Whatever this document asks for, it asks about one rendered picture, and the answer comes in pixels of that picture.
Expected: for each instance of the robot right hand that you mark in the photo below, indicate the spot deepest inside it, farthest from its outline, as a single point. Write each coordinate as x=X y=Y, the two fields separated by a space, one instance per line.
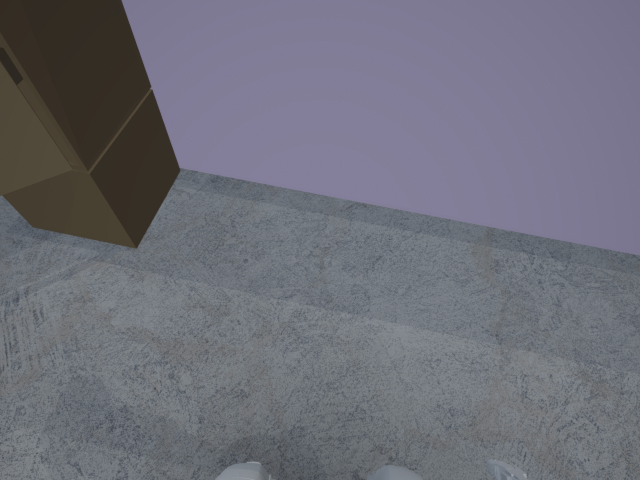
x=504 y=471

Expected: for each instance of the cupboard door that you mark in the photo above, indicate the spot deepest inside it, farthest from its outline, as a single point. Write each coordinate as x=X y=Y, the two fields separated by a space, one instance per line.
x=28 y=153

